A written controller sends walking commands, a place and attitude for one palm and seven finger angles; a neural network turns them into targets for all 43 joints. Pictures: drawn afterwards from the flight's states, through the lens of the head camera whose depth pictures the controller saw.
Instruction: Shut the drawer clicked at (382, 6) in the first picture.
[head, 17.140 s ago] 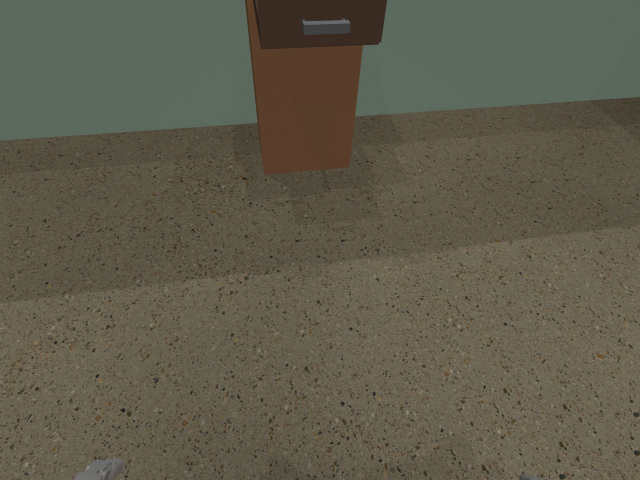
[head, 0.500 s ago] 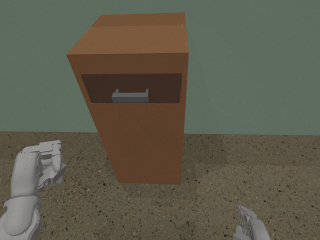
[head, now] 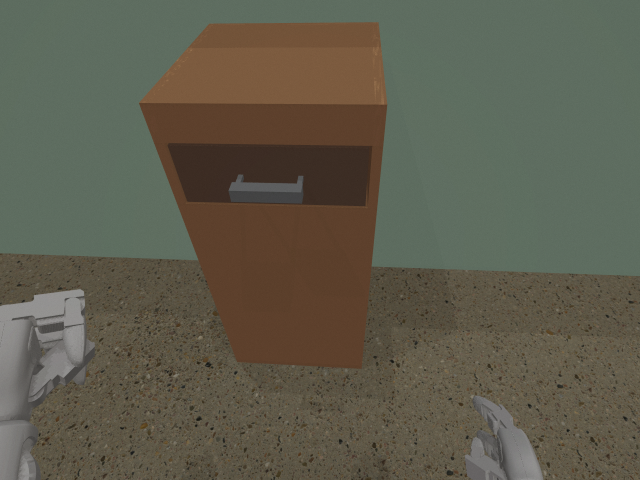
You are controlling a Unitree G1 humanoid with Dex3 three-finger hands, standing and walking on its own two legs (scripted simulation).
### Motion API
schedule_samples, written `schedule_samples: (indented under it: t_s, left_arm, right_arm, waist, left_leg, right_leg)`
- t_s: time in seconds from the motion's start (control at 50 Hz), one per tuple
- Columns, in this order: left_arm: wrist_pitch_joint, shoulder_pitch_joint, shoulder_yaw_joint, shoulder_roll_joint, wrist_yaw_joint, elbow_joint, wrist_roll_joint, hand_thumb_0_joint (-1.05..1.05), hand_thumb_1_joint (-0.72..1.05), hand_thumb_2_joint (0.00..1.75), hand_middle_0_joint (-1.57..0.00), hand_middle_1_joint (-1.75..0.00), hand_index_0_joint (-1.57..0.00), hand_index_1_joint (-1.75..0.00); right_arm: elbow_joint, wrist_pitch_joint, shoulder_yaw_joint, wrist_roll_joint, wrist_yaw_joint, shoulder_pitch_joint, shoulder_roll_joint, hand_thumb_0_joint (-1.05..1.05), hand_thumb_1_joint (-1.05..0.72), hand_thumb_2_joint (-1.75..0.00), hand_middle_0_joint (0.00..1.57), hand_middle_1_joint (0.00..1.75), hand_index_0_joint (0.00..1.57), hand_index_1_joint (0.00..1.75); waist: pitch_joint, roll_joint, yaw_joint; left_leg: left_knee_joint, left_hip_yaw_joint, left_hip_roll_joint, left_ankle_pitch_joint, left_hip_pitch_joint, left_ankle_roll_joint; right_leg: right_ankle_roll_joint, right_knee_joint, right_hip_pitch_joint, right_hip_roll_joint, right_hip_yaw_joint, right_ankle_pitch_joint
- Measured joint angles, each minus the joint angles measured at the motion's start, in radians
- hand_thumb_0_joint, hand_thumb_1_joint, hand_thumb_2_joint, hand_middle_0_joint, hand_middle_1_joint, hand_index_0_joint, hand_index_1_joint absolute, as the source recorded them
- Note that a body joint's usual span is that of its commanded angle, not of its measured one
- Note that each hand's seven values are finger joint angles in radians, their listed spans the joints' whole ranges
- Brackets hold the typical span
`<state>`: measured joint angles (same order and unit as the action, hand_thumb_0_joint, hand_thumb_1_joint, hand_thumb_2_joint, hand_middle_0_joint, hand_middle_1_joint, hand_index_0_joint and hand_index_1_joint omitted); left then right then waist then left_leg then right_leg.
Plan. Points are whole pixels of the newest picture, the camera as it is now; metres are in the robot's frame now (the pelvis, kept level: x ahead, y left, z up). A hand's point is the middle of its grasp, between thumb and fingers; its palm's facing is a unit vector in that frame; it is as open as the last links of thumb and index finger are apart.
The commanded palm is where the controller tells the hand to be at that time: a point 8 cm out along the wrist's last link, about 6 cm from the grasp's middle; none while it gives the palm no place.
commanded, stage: step back with the hand held close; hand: left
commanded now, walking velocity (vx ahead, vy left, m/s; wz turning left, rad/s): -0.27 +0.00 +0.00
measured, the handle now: (268, 186) +0.62 +0.18 +0.02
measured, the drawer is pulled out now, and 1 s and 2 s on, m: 0.00 0.00 0.00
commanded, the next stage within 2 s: stop stepping back and stand still in 1.30 s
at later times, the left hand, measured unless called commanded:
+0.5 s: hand (44, 395) +0.14 +0.27 +0.15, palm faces +0.29 -0.82 -0.50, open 3.3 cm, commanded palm +0.08 +0.31 +0.17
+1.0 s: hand out of the picture +0.08 +0.29 +0.15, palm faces +0.35 -0.82 -0.45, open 3.3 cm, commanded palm +0.01 +0.33 +0.17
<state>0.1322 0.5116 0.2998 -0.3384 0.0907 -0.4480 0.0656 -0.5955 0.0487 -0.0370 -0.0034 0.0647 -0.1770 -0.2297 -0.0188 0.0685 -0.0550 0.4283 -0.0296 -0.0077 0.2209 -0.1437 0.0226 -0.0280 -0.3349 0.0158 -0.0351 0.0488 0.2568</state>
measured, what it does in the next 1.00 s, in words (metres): shifts its weight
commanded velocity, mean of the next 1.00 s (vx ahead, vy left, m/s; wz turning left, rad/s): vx -0.31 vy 0.00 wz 0.00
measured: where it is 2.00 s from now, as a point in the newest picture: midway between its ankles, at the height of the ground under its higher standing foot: outside the picture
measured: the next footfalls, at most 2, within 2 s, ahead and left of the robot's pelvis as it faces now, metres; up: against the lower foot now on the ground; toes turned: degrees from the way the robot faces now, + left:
right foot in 1.24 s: -0.23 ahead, -0.04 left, +0.00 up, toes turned -4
left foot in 1.52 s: -0.02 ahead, +0.11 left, +0.00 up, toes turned -4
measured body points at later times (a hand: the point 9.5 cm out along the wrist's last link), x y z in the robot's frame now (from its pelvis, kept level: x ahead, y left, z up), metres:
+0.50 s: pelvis -0.05 +0.03 -0.01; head -0.02 +0.03 +0.44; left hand +0.12 +0.31 +0.17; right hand +0.13 -0.21 -0.09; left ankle +0.01 +0.10 -0.74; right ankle -0.04 -0.10 -0.74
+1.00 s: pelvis -0.12 +0.05 -0.02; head -0.09 +0.07 +0.43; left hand +0.06 +0.33 +0.17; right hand +0.05 -0.20 -0.09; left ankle +0.01 +0.10 -0.74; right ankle -0.07 -0.09 -0.73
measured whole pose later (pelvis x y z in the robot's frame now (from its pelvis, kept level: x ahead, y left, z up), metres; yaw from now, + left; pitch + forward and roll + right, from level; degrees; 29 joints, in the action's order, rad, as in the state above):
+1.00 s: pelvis -0.12 +0.05 -0.02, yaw +2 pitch +0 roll -5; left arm 0.28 0.58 0.38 -0.42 0.15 -0.58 0.02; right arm -0.59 0.04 0.02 -0.01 0.08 -0.20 -0.22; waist -0.06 0.03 0.02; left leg 0.58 0.00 0.00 0.10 -0.47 0.09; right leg 0.02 -0.64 0.37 -0.07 0.00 0.28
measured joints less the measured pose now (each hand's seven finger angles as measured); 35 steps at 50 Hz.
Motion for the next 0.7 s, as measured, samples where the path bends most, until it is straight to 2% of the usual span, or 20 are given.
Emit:
schedule_samples:
  t_s: [0.06, 0.14, 0.3, 0.42, 0.58, 0.7]
  left_arm:
    - [0.030, 0.024, 0.033, -0.017, -0.001, -0.010, -0.002, 0.02, 0.89, 0.90, -1.40, -1.60, -1.41, -1.60]
    - [0.037, 0.074, 0.026, -0.025, -0.007, -0.026, 0.000, 0.02, 0.89, 0.90, -1.40, -1.60, -1.41, -1.60]
    - [0.032, 0.122, 0.031, -0.063, 0.004, -0.057, 0.007, 0.02, 0.88, 0.89, -1.40, -1.60, -1.40, -1.60]
    - [0.044, 0.123, 0.045, -0.073, 0.021, -0.089, 0.002, 0.02, 0.88, 0.89, -1.40, -1.60, -1.40, -1.60]
    - [0.089, 0.123, 0.070, -0.072, 0.032, -0.103, -0.023, 0.02, 0.88, 0.89, -1.40, -1.60, -1.40, -1.60]
    - [0.106, 0.111, 0.079, -0.059, 0.035, -0.113, -0.042, 0.02, 0.88, 0.89, -1.40, -1.60, -1.41, -1.60]
  right_arm:
    - [0.022, -0.039, 0.008, -0.001, -0.012, 0.013, -0.002, 0.01, -0.90, -0.89, 0.20, 0.30, 0.20, 0.30]
    - [0.043, -0.081, 0.031, 0.005, -0.012, 0.018, -0.014, 0.01, -0.90, -0.89, 0.20, 0.30, 0.20, 0.30]
    - [0.056, -0.123, 0.055, 0.018, 0.001, 0.006, -0.017, 0.01, -0.90, -0.89, 0.20, 0.29, 0.20, 0.30]
    - [0.065, -0.111, 0.051, 0.020, 0.003, 0.002, -0.008, 0.01, -0.90, -0.89, 0.20, 0.29, 0.20, 0.30]
    - [0.083, -0.066, 0.040, 0.017, 0.005, -0.001, 0.002, 0.01, -0.90, -0.89, 0.20, 0.30, 0.20, 0.30]
    - [0.071, -0.027, 0.038, 0.010, 0.006, -0.015, 0.004, 0.01, -0.90, -0.89, 0.20, 0.30, 0.20, 0.30]
  waist:
    - [0.004, -0.001, 0.022]
    - [0.002, 0.001, 0.040]
    - [-0.015, -0.021, 0.045]
    - [-0.024, -0.035, 0.047]
    - [-0.029, -0.035, 0.051]
    - [-0.037, -0.031, 0.048]
  left_leg:
    - [-0.001, -0.005, 0.001, -0.006, -0.033, 0.003]
    - [-0.016, -0.017, 0.011, -0.022, -0.064, 0.013]
    - [-0.007, -0.027, 0.021, -0.043, -0.119, 0.027]
    - [0.015, -0.028, 0.022, -0.060, -0.158, 0.037]
    - [0.068, -0.022, 0.024, -0.076, -0.223, 0.051]
    - [0.124, -0.005, 0.024, -0.069, -0.273, 0.053]
  right_leg:
    - [0.005, -0.002, 0.037, 0.002, -0.004, -0.008]
    - [0.016, -0.015, 0.083, 0.014, -0.015, -0.013]
    - [0.029, -0.051, 0.151, 0.026, -0.022, -0.021]
    - [0.037, -0.077, 0.191, 0.029, -0.021, -0.036]
    - [0.042, -0.141, 0.258, 0.032, -0.012, -0.045]
    - [0.038, -0.195, 0.299, 0.012, -0.025, -0.038]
